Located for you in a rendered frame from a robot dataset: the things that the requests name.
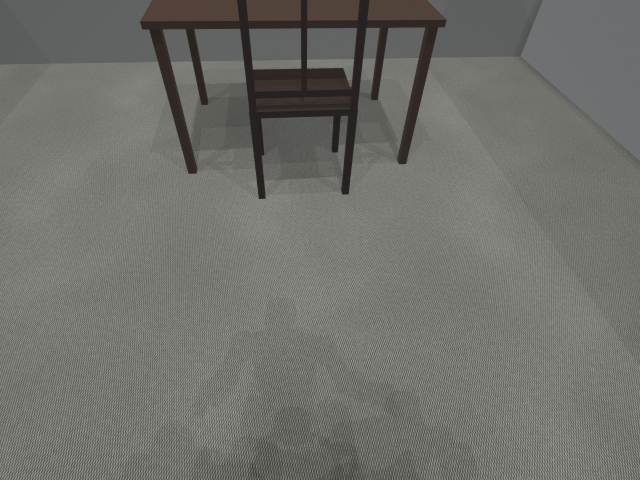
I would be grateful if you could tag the table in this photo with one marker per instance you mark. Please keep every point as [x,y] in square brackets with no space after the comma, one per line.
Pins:
[279,14]

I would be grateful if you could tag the chair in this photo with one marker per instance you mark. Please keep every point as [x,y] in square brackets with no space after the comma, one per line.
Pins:
[284,93]

